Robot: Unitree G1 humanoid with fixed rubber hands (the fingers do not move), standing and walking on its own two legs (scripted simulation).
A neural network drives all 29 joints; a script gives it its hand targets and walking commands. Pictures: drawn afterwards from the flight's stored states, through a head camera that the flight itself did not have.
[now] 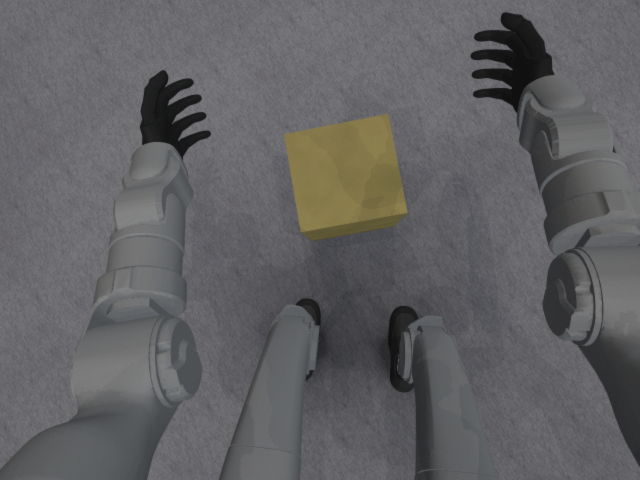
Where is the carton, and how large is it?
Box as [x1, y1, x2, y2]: [284, 114, 407, 240]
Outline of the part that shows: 387,114 284,134 300,230 302,233 312,240 393,226 407,212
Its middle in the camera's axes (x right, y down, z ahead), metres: +0.05 -0.12 +0.89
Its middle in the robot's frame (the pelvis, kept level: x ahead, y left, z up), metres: +0.51 +0.05 -0.53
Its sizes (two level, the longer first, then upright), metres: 0.210 0.200 0.250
